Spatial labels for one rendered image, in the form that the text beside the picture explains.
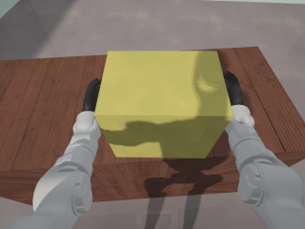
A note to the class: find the left robot forearm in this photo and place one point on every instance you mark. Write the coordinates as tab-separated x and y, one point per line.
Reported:
82	149

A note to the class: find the robot right hand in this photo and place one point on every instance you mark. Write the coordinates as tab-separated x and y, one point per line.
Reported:
233	89

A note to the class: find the right robot forearm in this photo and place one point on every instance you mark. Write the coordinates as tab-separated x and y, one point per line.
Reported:
245	143

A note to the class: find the carton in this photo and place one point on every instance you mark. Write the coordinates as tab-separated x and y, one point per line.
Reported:
163	104

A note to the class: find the robot left hand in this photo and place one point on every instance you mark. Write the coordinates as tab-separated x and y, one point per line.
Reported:
91	95

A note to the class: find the pedestal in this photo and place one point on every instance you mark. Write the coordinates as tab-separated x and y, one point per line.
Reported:
40	99

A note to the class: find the right robot upper arm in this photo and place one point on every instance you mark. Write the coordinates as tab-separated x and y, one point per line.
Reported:
275	193

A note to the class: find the left robot upper arm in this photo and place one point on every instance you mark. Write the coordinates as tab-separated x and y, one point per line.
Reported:
59	199

